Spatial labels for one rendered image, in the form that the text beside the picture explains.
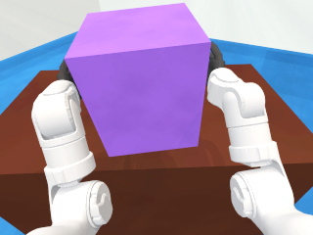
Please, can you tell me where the robot right hand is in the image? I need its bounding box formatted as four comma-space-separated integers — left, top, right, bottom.
205, 41, 226, 86

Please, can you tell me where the right robot forearm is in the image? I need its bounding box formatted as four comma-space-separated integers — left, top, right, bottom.
207, 68, 294, 203

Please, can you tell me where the pedestal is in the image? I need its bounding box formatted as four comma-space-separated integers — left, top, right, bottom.
0, 64, 313, 235

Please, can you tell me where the right robot upper arm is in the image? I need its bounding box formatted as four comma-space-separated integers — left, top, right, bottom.
230, 166, 313, 235

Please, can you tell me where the robot left hand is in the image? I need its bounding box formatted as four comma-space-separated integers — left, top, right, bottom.
57, 59, 82, 100

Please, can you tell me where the left robot forearm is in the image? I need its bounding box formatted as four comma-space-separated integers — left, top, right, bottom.
31, 79, 96, 221

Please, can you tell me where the left robot upper arm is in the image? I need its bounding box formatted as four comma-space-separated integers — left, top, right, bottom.
26, 180, 113, 235

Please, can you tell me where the carton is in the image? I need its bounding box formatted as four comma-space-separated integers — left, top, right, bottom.
64, 3, 211, 157

